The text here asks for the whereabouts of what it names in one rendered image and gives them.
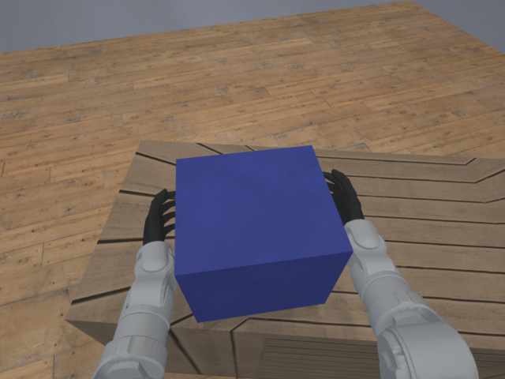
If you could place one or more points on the left robot forearm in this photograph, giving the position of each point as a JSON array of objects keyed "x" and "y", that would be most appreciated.
[{"x": 138, "y": 347}]

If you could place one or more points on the robot left hand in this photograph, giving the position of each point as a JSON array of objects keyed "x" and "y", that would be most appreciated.
[{"x": 154, "y": 229}]

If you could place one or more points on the robot right hand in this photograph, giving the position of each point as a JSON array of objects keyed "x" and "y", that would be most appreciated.
[{"x": 344, "y": 196}]

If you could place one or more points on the pedestal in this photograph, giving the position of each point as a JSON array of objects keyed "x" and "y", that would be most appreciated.
[{"x": 442, "y": 218}]

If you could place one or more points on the right robot upper arm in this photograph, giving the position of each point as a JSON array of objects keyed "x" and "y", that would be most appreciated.
[{"x": 431, "y": 350}]

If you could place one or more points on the right robot forearm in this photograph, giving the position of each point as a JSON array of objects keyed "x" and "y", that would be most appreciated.
[{"x": 382, "y": 289}]

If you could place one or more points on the carton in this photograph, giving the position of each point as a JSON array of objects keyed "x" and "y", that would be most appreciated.
[{"x": 256, "y": 232}]

